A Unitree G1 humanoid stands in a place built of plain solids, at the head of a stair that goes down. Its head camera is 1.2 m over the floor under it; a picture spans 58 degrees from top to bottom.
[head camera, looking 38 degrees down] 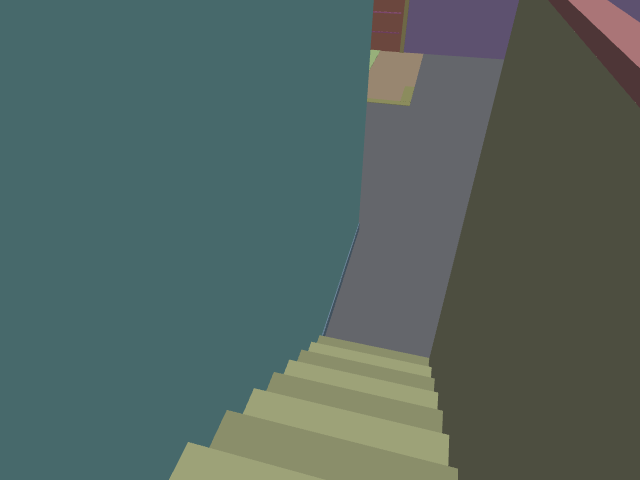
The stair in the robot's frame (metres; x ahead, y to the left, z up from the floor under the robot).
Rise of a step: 0.21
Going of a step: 0.24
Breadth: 0.90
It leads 15 degrees to the right of straight ahead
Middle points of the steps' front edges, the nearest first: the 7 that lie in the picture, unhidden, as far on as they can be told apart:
0.84 -0.06 -0.41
1.07 -0.12 -0.62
1.31 -0.18 -0.82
1.54 -0.25 -1.03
1.77 -0.31 -1.23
2.01 -0.37 -1.44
2.24 -0.43 -1.64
